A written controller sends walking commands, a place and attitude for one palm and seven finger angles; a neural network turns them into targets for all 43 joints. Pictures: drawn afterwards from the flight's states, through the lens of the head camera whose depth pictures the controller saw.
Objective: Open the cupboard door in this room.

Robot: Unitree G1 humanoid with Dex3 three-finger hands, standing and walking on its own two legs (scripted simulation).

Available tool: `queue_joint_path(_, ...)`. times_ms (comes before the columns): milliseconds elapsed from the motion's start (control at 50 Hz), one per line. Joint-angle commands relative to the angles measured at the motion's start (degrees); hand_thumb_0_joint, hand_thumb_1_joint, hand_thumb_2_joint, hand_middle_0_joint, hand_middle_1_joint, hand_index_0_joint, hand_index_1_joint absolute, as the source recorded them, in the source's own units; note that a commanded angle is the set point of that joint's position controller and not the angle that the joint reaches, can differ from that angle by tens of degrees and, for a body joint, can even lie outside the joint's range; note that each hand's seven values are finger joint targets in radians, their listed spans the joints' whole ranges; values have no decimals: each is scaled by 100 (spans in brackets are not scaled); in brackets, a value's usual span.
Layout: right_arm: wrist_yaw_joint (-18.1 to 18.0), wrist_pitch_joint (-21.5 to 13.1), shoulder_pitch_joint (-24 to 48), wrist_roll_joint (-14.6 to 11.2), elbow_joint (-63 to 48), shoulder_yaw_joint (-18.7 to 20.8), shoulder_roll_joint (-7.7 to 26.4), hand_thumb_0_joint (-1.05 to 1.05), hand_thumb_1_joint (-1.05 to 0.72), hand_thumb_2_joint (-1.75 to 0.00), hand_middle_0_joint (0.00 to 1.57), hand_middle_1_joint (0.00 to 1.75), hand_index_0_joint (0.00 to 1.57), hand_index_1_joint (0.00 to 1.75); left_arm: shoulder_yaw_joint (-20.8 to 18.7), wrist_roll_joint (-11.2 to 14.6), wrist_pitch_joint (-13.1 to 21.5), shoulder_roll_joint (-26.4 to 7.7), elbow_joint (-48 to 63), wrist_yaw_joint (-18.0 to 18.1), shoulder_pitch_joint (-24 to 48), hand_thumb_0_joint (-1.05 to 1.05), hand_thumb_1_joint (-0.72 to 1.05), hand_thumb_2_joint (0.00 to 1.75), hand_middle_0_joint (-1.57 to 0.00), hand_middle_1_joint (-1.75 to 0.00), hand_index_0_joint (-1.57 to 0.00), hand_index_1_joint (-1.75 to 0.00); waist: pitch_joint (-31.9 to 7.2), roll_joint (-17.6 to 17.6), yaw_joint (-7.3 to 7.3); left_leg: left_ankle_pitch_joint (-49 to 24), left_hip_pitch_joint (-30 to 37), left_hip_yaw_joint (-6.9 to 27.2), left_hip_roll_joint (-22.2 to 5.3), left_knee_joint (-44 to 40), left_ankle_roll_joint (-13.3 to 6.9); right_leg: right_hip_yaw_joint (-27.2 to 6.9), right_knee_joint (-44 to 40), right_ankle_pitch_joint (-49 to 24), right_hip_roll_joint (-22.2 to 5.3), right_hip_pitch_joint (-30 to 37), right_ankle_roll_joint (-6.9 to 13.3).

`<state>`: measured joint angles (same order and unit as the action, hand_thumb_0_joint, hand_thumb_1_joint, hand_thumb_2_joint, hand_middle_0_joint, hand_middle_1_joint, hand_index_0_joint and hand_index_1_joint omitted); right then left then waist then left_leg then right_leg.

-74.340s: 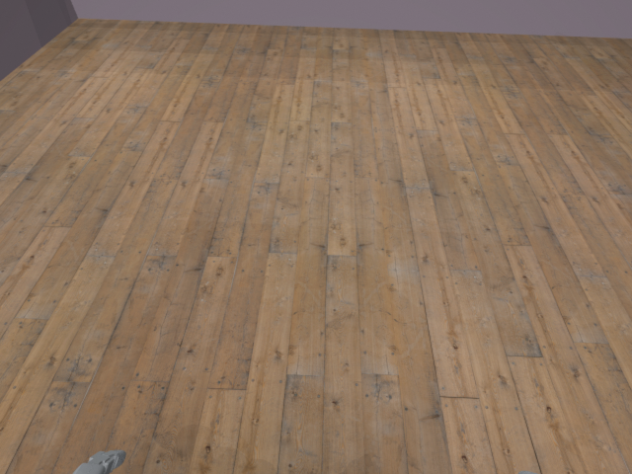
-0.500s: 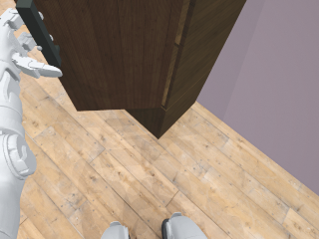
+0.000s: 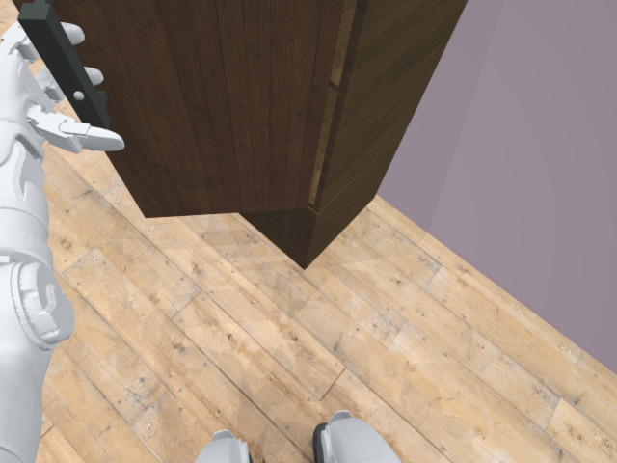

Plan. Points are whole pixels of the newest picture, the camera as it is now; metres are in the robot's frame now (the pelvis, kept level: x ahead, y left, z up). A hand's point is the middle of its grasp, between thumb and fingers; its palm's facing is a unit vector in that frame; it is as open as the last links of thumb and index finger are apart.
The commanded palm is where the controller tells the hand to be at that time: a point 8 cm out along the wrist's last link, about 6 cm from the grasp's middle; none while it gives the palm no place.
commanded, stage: slide the fingers in behind the handle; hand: left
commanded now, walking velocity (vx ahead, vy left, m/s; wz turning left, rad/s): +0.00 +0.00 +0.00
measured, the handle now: (75, 65) +0.59 +0.22 +0.11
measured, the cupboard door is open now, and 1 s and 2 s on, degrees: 48 48 91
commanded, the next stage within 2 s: close the thumb around the handle in 0.10 s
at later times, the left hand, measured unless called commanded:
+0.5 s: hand (81, 98) +0.53 +0.20 +0.12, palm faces +0.00 -1.00 -0.01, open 11.4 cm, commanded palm +0.51 +0.24 +0.11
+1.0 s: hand (84, 94) +0.53 +0.20 +0.12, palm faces -0.01 -1.00 +0.00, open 6.1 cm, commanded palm +0.52 +0.24 +0.11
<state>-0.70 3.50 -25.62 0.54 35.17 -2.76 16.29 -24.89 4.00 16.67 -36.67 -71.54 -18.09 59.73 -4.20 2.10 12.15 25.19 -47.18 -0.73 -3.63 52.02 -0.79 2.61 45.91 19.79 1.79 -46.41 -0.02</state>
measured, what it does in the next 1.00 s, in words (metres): stands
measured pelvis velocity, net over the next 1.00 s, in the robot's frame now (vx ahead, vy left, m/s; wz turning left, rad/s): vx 0.00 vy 0.00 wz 0.00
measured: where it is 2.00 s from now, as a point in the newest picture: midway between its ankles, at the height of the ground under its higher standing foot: outside the picture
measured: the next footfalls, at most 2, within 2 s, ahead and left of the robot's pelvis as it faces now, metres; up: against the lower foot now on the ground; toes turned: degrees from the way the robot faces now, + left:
none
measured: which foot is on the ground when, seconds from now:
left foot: down 0.00-1.00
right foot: down 0.00-1.00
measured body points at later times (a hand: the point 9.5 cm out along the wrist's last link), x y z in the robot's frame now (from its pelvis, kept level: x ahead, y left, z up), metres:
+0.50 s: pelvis +0.00 +0.00 +0.00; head +0.12 +0.02 +0.43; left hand +0.52 +0.26 +0.12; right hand -0.02 -0.26 -0.11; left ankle -0.01 +0.11 -0.69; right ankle +0.01 -0.13 -0.69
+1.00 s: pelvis +0.00 +0.00 +0.00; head +0.13 +0.02 +0.43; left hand +0.53 +0.25 +0.12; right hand -0.03 -0.27 -0.10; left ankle -0.01 +0.11 -0.69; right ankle +0.01 -0.13 -0.69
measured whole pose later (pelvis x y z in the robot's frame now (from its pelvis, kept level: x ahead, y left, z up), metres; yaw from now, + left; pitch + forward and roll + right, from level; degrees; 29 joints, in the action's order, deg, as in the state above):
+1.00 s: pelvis +0.00 +0.00 +0.00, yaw +0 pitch +20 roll -3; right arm -0.9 3.2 -25.2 0.6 35.0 -2.9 16.5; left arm -25.2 3.6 16.8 -36.2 -72.5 -18.1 60.8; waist -4.3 2.2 12.2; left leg 25.1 -47.5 -0.8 -3.4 52.3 -0.9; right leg 2.4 46.4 19.8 1.7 -46.8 -0.1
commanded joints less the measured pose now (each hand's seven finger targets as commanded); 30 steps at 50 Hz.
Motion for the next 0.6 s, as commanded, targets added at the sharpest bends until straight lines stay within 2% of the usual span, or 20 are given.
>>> queue_joint_path(0,-67,-58,-1117,-3,-174,402,1054,0,-90,-90,20,30,20,30,-65,117,357,-1423,1216,-14,2622,0,-50,30,-30,-120,-30,-120,-2760,745,24,-2526,1999,315,187,-449,-76,-43,-317,-1964,157,1150,81)
queue_joint_path(40,-67,-67,-1130,9,-172,402,1042,0,-90,-90,20,30,20,30,-5,158,361,-1271,1276,4,2658,0,-50,30,-30,-120,-30,-120,-2713,724,49,-2632,2075,330,185,-457,-86,-22,-320,-1996,170,1109,91)
queue_joint_path(60,-61,-69,-1129,13,-165,415,1045,0,-90,-90,20,30,20,30,-33,161,386,-1317,1415,8,2708,0,-50,30,-30,-120,-30,-120,-2908,870,6,-2741,2176,326,183,-442,-64,-43,-304,-2079,162,1160,86)
queue_joint_path(80,-57,-70,-1127,10,-162,424,1048,0,-90,-90,20,30,20,30,-86,163,381,-1335,1360,15,2599,0,-50,30,-30,-120,-30,-120,-2946,760,-7,-2724,2162,319,185,-424,-66,-40,-304,-2075,162,1165,82)
queue_joint_path(100,-55,-69,-1122,9,-155,406,1035,0,-90,-90,20,30,20,30,-25,169,365,-1276,1271,19,2602,0,-50,30,-30,-120,-30,-120,-2774,654,23,-2672,2031,316,187,-448,-73,-37,-315,-2091,163,1205,77)
queue_joint_path(140,-61,-65,-1122,12,-179,407,1059,0,-90,-90,20,30,20,30,-183,161,410,-1474,1359,45,2578,0,-50,30,-30,-120,-30,-120,-2801,668,-26,-2655,1979,304,203,-452,-87,-50,-297,-2124,160,1303,93)
queue_joint_path(160,-58,-65,-1107,11,-178,413,1040,0,-90,-90,20,30,20,30,-173,129,406,-1466,1341,55,2541,0,-50,30,-30,-120,-30,-120,-2891,698,-42,-2690,1989,280,208,-440,-84,-74,-300,-2191,151,1338,75)
queue_joint_path(180,-53,-59,-1074,5,-189,400,1027,0,-90,-90,20,30,20,30,-123,102,403,-1439,1304,55,2502,0,-50,30,-30,-120,-30,-120,-2778,794,-67,-2619,1941,281,210,-454,-66,-63,-292,-2121,144,1296,83)
queue_joint_path(200,-49,-60,-1064,-2,-193,401,1029,0,-90,-90,20,30,20,30,-55,100,390,-1358,1265,58,2501,0,-44,32,-30,-121,-30,-121,-2640,712,-27,-2536,1927,288,203,-471,-71,-49,-316,-2026,151,1213,80)
queue_joint_path(280,-56,-85,-1063,2,-134,410,1028,0,-90,-90,20,30,20,30,114,131,427,-1147,1335,65,2804,0,-22,42,-32,-123,-32,-123,-2672,841,71,-2565,2178,366,174,-462,-43,-17,-309,-1853,157,951,87)
queue_joint_path(300,-57,-95,-1084,14,-132,424,1046,0,-90,-90,20,30,20,30,-4,151,432,-1241,1334,76,2741,0,-16,44,-32,-124,-32,-124,-2742,807,24,-2592,2193,364,175,-453,-43,-29,-313,-1872,156,1004,88)
queue_joint_path(360,-51,-104,-1090,20,-125,421,1039,0,-90,-90,20,30,20,30,25,156,445,-1181,1360,93,2721,0,0,52,-34,-125,-34,-125,-2864,743,26,-2724,2241,383,170,-441,-39,-16,-282,-1953,153,1035,80)
queue_joint_path(420,-45,-104,-1050,8,-121,421,1027,0,-90,-90,20,30,20,30,154,122,427,-1067,1312,94,2731,0,17,59,-35,-127,-35,-127,-2692,767,59,-2625,2143,352,183,-442,-45,-28,-306,-1939,151,1008,83)
queue_joint_path(460,-43,-108,-1062,20,-134,410,1042,0,-90,-90,20,30,20,30,-13,138,440,-1233,1282,117,2666,0,28,64,-36,-128,-36,-128,-2809,739,-3,-2630,2108,343,196,-437,-50,-43,-291,-1987,150,1123,88)
queue_joint_path(480,-56,-107,-1067,11,-128,406,1049,0,-90,-90,20,30,20,30,-12,130,418,-1272,1216,112,2708,0,34,66,-36,-129,-36,-129,-2734,590,52,-2537,2011,345,189,-442,-64,-42,-298,-1961,152,1121,74)
queue_joint_path(500,-62,-107,-1065,10,-123,403,1049,0,-90,-90,20,30,20,30,-10,103,414,-1322,1202,104,2755,0,40,68,-36,-130,-36,-130,-2663,604,37,-2465,1916,335,199,-458,-66,-59,-305,-1948,142,1171,72)
queue_joint_path(520,-51,-119,-1059,10,-144,411,1036,0,-90,-90,20,30,20,30,88,106,428,-1189,1351,90,2782,0,45,71,-37,-130,-37,-130,-2802,754,38,-2499,2051,334,205,-468,-62,-56,-305,-1952,143,1158,76)
queue_joint_path(540,-51,-127,-1076,26,-175,414,1029,0,-90,-90,20,30,20,30,-28,139,473,-1248,1458,89,2685,0,51,73,-37,-131,-37,-131,-2959,810,-50,-2694,2142,326,209,-433,-60,-55,-267,-2095,149,1255,107)
queue_joint_path(560,-44,-118,-1063,17,-160,418,1028,0,-90,-90,20,30,20,30,-93,137,471,-1329,1415,80,2604,0,56,76,-38,-131,-38,-131,-3011,872,-59,-2768,2186,317,199,-425,-43,-54,-261,-2153,146,1255,96)
queue_joint_path(580,-42,-107,-1059,14,-161,412,1037,0,-90,-90,20,30,20,30,-154,160,452,-1388,1321,74,2516,0,62,78,-38,-132,-38,-132,-2911,714,-70,-2703,2068,304,202,-426,-54,-62,-282,-2162,151,1311,87)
